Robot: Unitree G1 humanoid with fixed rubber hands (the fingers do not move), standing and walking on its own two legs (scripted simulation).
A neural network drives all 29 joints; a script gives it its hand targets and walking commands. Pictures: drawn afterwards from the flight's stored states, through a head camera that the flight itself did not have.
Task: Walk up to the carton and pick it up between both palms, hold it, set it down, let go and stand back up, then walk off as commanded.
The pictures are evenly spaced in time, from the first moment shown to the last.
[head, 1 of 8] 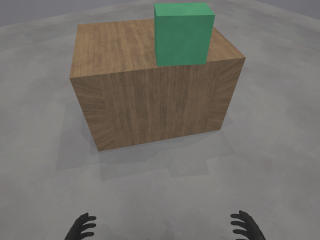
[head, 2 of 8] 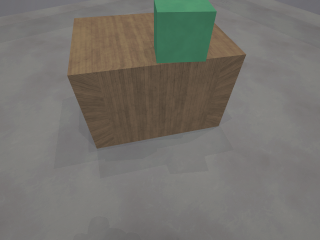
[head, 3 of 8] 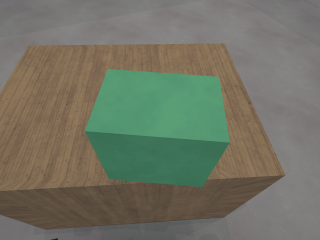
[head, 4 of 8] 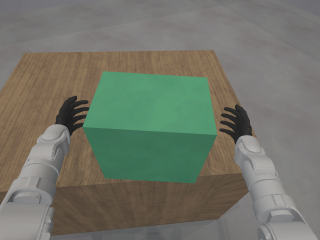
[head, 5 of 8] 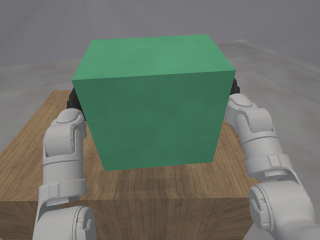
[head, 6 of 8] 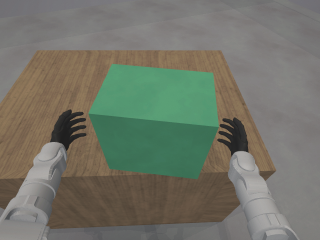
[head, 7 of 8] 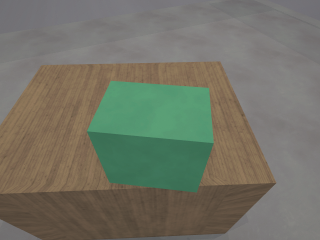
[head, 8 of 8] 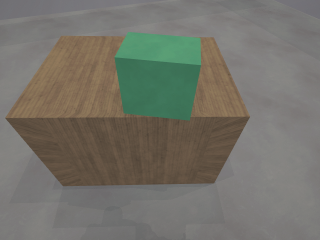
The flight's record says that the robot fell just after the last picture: no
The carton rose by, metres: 0.21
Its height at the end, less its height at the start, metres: +0.00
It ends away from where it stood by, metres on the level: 0.01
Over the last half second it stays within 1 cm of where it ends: yes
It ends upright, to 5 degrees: yes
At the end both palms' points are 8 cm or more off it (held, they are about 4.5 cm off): yes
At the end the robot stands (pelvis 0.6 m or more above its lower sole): yes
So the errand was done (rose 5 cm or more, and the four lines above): yes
